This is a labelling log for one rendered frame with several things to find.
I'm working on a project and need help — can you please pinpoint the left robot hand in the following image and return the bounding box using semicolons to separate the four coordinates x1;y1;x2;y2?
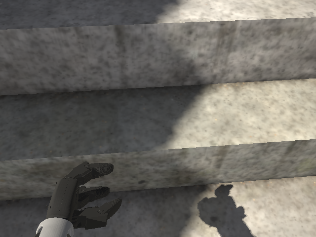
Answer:
46;161;122;230

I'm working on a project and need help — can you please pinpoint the robot left forearm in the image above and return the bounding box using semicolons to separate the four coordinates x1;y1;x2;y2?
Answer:
34;217;74;237

